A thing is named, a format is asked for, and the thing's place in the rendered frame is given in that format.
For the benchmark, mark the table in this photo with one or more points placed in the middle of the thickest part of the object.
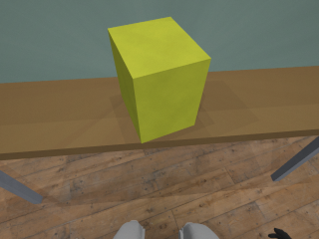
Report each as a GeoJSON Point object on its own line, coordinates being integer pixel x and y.
{"type": "Point", "coordinates": [82, 116]}

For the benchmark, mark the left robot thigh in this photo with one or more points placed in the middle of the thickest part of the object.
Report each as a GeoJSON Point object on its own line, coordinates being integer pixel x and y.
{"type": "Point", "coordinates": [131, 230]}

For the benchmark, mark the carton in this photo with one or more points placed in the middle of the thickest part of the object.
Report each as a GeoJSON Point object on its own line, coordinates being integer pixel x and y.
{"type": "Point", "coordinates": [161, 73]}

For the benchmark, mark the robot thigh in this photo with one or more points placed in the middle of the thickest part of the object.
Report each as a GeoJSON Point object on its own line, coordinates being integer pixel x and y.
{"type": "Point", "coordinates": [196, 231]}
{"type": "Point", "coordinates": [131, 230]}

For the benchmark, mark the right robot hand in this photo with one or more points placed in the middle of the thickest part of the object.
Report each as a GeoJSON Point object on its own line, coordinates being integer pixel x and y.
{"type": "Point", "coordinates": [279, 234]}

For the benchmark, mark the right robot thigh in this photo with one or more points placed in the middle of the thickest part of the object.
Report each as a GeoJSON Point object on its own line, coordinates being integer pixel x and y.
{"type": "Point", "coordinates": [196, 231]}

